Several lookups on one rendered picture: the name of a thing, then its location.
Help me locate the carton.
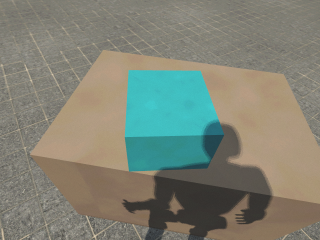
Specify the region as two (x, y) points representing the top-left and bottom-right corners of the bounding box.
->
(125, 70), (224, 172)

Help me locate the pedestal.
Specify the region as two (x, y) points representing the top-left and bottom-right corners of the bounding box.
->
(30, 50), (320, 240)

